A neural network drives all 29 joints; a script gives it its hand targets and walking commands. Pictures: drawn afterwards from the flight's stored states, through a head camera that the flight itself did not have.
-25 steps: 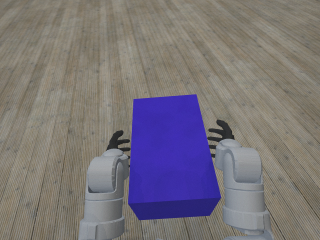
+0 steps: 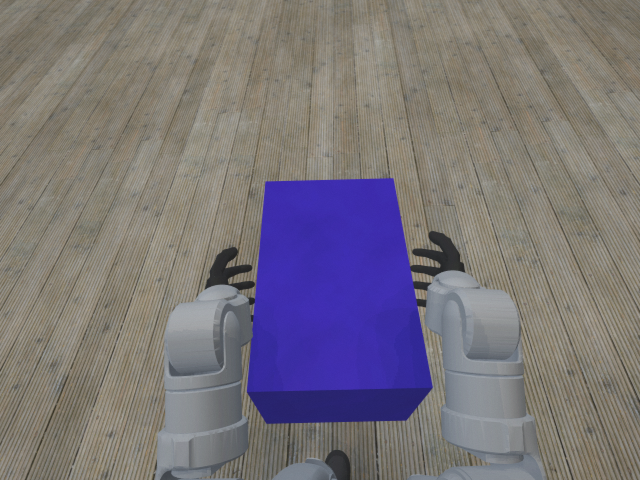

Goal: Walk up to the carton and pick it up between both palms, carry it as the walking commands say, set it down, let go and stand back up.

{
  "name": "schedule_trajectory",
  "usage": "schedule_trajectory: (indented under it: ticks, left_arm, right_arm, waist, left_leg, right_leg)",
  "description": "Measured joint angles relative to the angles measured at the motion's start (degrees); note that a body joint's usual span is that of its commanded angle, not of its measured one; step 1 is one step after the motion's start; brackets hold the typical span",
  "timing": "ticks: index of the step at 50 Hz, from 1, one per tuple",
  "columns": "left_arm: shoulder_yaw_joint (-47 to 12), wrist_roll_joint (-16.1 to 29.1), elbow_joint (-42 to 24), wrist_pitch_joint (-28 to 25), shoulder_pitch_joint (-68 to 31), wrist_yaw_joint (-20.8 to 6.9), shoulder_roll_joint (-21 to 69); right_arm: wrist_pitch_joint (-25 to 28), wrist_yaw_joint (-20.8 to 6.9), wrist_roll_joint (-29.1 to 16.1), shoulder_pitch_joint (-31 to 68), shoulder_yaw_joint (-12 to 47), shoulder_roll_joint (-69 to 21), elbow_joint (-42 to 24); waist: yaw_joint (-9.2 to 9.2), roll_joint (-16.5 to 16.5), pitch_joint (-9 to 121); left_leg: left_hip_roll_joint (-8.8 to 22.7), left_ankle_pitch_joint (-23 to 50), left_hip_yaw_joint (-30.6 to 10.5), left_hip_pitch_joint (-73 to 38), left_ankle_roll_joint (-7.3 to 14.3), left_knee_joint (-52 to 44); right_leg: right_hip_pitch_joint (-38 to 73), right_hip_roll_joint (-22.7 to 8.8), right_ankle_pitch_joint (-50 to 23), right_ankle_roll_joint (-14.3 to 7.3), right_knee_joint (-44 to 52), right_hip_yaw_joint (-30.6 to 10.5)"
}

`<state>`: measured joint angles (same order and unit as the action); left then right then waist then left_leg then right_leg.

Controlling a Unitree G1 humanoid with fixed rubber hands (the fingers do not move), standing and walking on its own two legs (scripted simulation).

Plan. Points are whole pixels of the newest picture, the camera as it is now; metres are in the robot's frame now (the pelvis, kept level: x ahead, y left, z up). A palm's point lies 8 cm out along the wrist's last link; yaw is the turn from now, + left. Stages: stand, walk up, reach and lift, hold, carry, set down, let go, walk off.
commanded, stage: carry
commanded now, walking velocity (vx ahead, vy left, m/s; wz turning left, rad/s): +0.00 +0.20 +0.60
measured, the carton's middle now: (332, 295) +0.36 +0.01 -0.02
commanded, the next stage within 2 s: none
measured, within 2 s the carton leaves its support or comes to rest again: neither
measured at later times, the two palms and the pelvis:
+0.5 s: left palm out of the picture +0.17 +0.41 +0.04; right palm (197, 344) +0.26 +0.16 +0.06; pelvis -0.07 +0.18 +0.00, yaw +18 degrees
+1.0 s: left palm out of the picture +0.01 +0.65 +0.06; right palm out of the picture +0.16 +0.43 +0.06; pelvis -0.17 +0.37 +0.00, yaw +35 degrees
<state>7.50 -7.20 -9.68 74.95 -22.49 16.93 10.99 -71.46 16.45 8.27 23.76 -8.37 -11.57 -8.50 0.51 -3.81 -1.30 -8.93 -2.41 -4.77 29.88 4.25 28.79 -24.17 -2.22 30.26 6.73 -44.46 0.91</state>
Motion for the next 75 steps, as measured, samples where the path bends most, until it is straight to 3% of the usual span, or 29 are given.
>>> schedule_trajectory:
  ticks: [1,3,5,8,11,15,17,20,22,25,28,30,31,33,36,39,41,43,45,51,54,56,57,58,60,63,66,72,75]
  left_arm:
    - [-0.03,0.03,-0.37,-0.30,-0.34,-0.01,0.14]
    - [-0.20,0.10,0.20,-1.15,-0.79,-0.01,0.42]
    - [-0.28,0.25,1.34,-1.30,-0.78,-0.14,0.43]
    - [-0.45,0.24,2.31,-1.33,-0.84,-0.36,0.45]
    - [-0.49,0.23,2.25,-1.55,-1.07,-0.35,0.49]
    - [-0.37,0.22,2.64,-1.59,-1.20,-0.35,0.54]
    - [0.48,0.21,2.63,-1.72,-1.22,-0.35,0.49]
    - [2.43,0.22,3.96,-1.62,-1.23,-0.21,0.51]
    - [2.51,0.23,4.76,-1.16,-1.09,0.31,0.46]
    - [2.06,0.23,4.19,-1.12,-1.09,0.35,0.44]
    - [1.01,0.23,1.07,-1.22,-1.09,0.41,0.42]
    - [0.25,0.24,-1.83,-1.59,-1.20,0.44,0.49]
    - [0.14,0.24,-2.97,-1.80,-1.60,0.47,0.66]
    - [-0.14,0.27,-3.58,-2.21,-1.91,0.58,0.91]
    - [-0.80,0.29,-1.98,-1.84,-1.97,0.59,0.96]
    - [-1.34,0.27,-1.72,-1.82,-2.11,0.60,1.00]
    - [-1.17,0.26,-1.29,-1.94,-2.25,0.60,0.95]
    - [0.60,0.17,0.29,-2.03,-2.03,0.67,0.81]
    - [1.65,0.07,2.49,-1.42,-1.27,1.47,0.54]
    - [1.67,-0.16,4.92,-0.70,-1.21,1.92,0.50]
    - [1.64,-0.02,3.93,-0.80,-1.22,1.72,0.49]
    - [1.43,0.40,2.19,-0.84,-1.24,1.72,0.49]
    - [1.33,0.54,1.43,-1.14,-1.49,1.71,0.64]
    - [1.01,0.72,1.39,-1.68,-1.74,1.69,0.80]
    - [0.44,1.02,2.08,-2.42,-1.82,1.52,0.85]
    - [0.43,1.02,2.92,-2.78,-1.86,0.84,0.86]
    - [0.43,1.01,2.75,-2.98,-1.98,0.84,0.87]
    - [1.23,1.00,3.79,-2.84,-2.08,0.84,0.90]
    - [3.15,1.00,4.40,-2.72,-2.08,0.84,0.85]
  right_arm:
    - [0.03,0.11,0.00,0.04,0.00,0.02,-0.95]
    - [0.23,0.40,-0.01,-0.51,0.00,0.23,-2.04]
    - [-0.18,0.58,-0.02,-1.01,0.01,0.40,-2.05]
    - [-0.97,1.42,-0.01,-0.96,0.00,0.46,-2.11]
    - [-0.74,1.72,-0.02,-0.72,0.00,0.48,-2.20]
    - [-0.69,1.68,-0.02,-0.72,-0.14,0.50,-1.98]
    - [-0.21,1.39,-0.03,-0.53,-0.12,0.17,-1.21]
    - [0.56,1.12,-0.04,0.22,-0.13,-0.08,2.26]
    - [0.51,1.27,-0.03,0.25,-0.15,-0.09,3.77]
    - [0.37,1.57,-0.01,0.38,-0.14,-0.12,3.08]
    - [0.58,1.06,0.00,0.61,-0.15,-0.20,0.14]
    - [1.07,0.34,0.01,0.69,-0.15,-0.25,-2.74]
    - [1.30,0.05,0.01,0.76,-0.15,-0.21,-4.16]
    - [1.74,-0.55,-0.01,0.04,-0.14,0.00,-5.59]
    - [0.90,-0.69,-0.02,-1.20,-0.16,0.55,-5.87]
    - [0.31,0.14,-0.02,-1.21,-0.15,0.60,-6.57]
    - [0.45,0.45,-0.03,-1.03,-0.20,0.49,-6.09]
    - [1.58,-0.30,-0.05,-0.68,-0.22,0.22,-2.20]
    - [1.80,-1.15,-0.05,-0.62,-0.24,0.23,2.84]
    - [0.53,-0.13,-0.02,-0.56,-0.22,0.28,5.06]
    - [0.52,-0.50,-0.01,-0.55,-0.22,0.26,3.94]
    - [0.52,-0.88,0.00,-0.53,-0.22,0.21,2.13]
    - [0.61,-0.86,0.00,-0.45,-0.22,0.26,0.93]
    - [0.64,-0.55,-0.01,-0.73,-0.21,0.38,-0.23]
    - [0.30,0.19,-0.02,-1.22,-0.21,0.53,-1.47]
    - [-0.64,1.11,-0.02,-1.09,-0.22,0.54,-2.07]
    - [-0.66,1.45,-0.02,-0.53,-0.22,0.55,-2.14]
    - [-0.70,1.62,-0.03,-0.18,-0.22,0.51,-0.68]
    - [0.18,1.51,-0.03,0.20,-0.20,-0.15,1.76]
  waist:
    - [-0.02,-0.58,0.00]
    - [-0.14,-0.05,-0.18]
    - [-0.38,2.47,-0.09]
    - [-0.68,5.26,1.63]
    - [-1.91,5.16,3.28]
    - [-2.23,3.60,3.64]
    - [-2.13,4.24,2.42]
    - [-1.08,4.23,-1.19]
    - [-0.54,4.39,-1.77]
    - [-0.43,3.73,-1.69]
    - [-0.36,0.48,-1.59]
    - [-0.28,-2.05,-1.51]
    - [-0.25,-2.97,-1.67]
    - [-0.24,-2.91,-1.93]
    - [-0.40,2.28,1.14]
    - [-1.31,7.05,4.37]
    - [-2.12,7.20,5.60]
    - [-2.05,5.78,4.81]
    - [-1.87,4.18,4.48]
    - [-1.76,1.23,1.62]
    - [-0.97,-0.11,1.31]
    - [-0.62,-0.99,1.42]
    - [-0.60,-1.34,1.13]
    - [-0.60,-1.17,0.88]
    - [-0.86,0.92,0.95]
    - [-0.98,4.44,1.69]
    - [-1.13,5.41,2.45]
    - [-1.34,3.34,2.75]
    - [-1.30,4.31,0.42]
  left_leg:
    - [-0.64,0.49,0.18,0.19,-0.48,-0.23]
    - [-0.94,-10.65,2.71,2.85,-2.44,9.03]
    - [-0.16,-15.46,4.42,4.86,-3.80,22.21]
    - [3.49,-15.45,3.59,4.98,-4.34,30.02]
    - [6.68,-15.27,2.14,4.66,-4.74,28.24]
    - [8.43,-16.37,5.31,1.08,-5.22,12.86]
    - [7.30,-8.89,6.10,0.77,-4.56,9.82]
    - [6.79,-7.99,4.40,2.12,-1.55,11.49]
    - [5.99,-5.55,3.19,2.16,-0.76,7.38]
    - [3.11,-0.38,2.36,2.20,-1.39,0.30]
    - [0.11,3.34,2.65,2.23,-1.61,-4.05]
    - [-2.11,5.58,2.81,2.30,-5.22,-6.75]
    - [-2.83,4.43,3.92,3.19,-9.29,-5.36]
    - [-2.59,-12.41,4.30,5.77,-11.26,12.15]
    - [1.83,-20.16,1.94,5.72,-11.02,27.40]
    - [7.79,-19.02,-0.08,1.58,-7.65,18.00]
    - [8.76,-12.21,-1.25,-1.33,-6.05,12.00]
    - [8.46,-17.12,-1.43,-1.06,-5.73,15.46]
    - [8.28,-16.85,-1.99,-1.01,-5.53,15.44]
    - [2.91,-9.84,-4.40,-0.95,-2.84,7.58]
    - [-0.17,-8.16,-3.69,-0.92,-1.55,5.97]
    - [-1.97,-7.26,-3.09,-0.81,-1.16,5.30]
    - [-2.11,-9.35,-1.94,-0.13,-1.33,7.02]
    - [-2.09,-14.54,-0.48,0.99,-2.09,11.85]
    - [-1.19,-20.08,2.73,3.15,-3.30,24.19]
    - [2.39,-19.06,4.65,3.33,-3.70,32.51]
    - [5.65,-17.68,4.36,3.41,-4.31,31.74]
    - [7.96,-14.20,9.20,1.23,-5.07,12.14]
    - [7.20,-7.12,9.11,1.51,-1.78,12.12]
  right_leg:
    - [2.67,-0.07,-4.12,-1.38,6.23,0.04]
    - [3.26,-2.01,-11.91,-3.57,7.70,0.09]
    - [4.75,-5.19,-11.94,-3.52,8.06,0.12]
    - [5.61,-9.39,-11.56,-2.14,9.03,0.51]
    - [5.20,-12.85,-11.66,0.62,9.08,2.07]
    - [4.97,-16.52,-11.78,4.41,8.22,4.20]
    - [3.63,-17.98,-9.86,4.32,3.10,4.30]
    - [-1.70,-11.96,4.59,3.89,-14.95,4.37]
    - [-5.63,-7.42,4.92,3.04,-21.50,4.21]
    - [-7.90,-4.34,1.82,1.35,-20.55,4.03]
    - [-5.17,-2.50,1.90,1.14,-10.81,3.92]
    - [-0.24,-1.61,2.36,0.35,1.81,4.53]
    - [2.76,-1.79,-2.09,-0.94,8.55,4.90]
    - [3.61,-4.02,-9.71,-2.42,7.90,4.88]
    - [4.72,-9.17,-7.40,-0.78,5.52,5.03]
    - [4.65,-14.08,-6.13,1.80,4.40,5.19]
    - [3.73,-16.51,-5.32,2.12,0.21,5.16]
    - [1.78,-14.99,3.33,2.12,-7.43,5.02]
    - [-1.15,-10.68,7.43,2.11,-12.54,5.09]
    - [-7.08,-1.84,3.97,1.74,-12.91,4.86]
    - [-5.52,-0.85,0.73,0.45,-7.45,4.80]
    - [-0.81,-0.38,-4.45,-0.62,3.03,4.67]
    - [0.28,-0.75,-9.47,-3.11,5.99,4.75]
    - [0.39,-1.64,-10.86,-5.13,5.66,4.79]
    - [1.62,-4.50,-10.45,-6.53,5.54,4.81]
    - [3.86,-8.83,-10.07,-5.45,6.67,4.92]
    - [4.50,-11.97,-10.23,-3.22,7.03,5.47]
    - [4.33,-15.93,-10.08,2.11,5.14,8.13]
    - [1.77,-15.48,-0.39,2.38,-5.94,7.74]
